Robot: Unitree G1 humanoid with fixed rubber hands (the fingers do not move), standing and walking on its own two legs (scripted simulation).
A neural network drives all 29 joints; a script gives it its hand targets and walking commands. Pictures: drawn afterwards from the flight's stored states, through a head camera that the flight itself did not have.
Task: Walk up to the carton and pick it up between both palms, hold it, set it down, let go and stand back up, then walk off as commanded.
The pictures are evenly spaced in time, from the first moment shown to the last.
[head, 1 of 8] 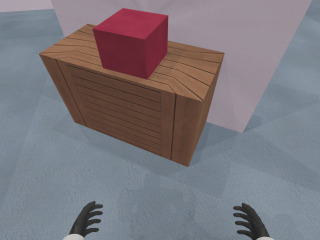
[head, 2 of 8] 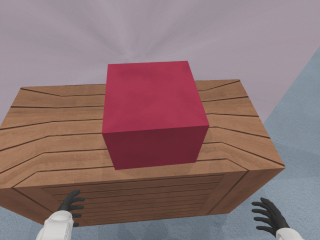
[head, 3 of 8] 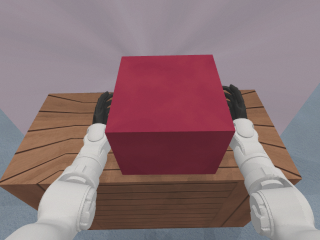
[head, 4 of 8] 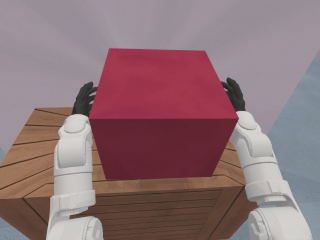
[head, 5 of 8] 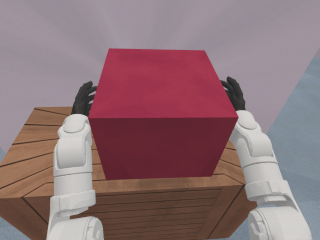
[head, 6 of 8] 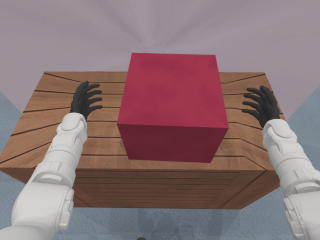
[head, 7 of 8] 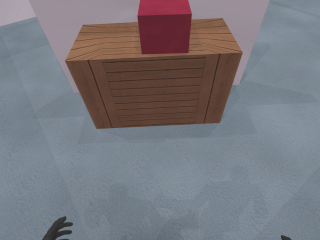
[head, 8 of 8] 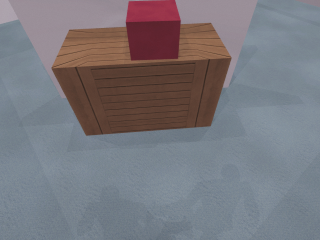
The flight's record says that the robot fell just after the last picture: no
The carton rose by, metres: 0.20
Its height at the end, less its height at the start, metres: +0.00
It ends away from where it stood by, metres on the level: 0.01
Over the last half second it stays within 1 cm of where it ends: yes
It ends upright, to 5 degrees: yes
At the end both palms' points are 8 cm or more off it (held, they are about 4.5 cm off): yes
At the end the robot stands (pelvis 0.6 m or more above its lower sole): yes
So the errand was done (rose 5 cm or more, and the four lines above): yes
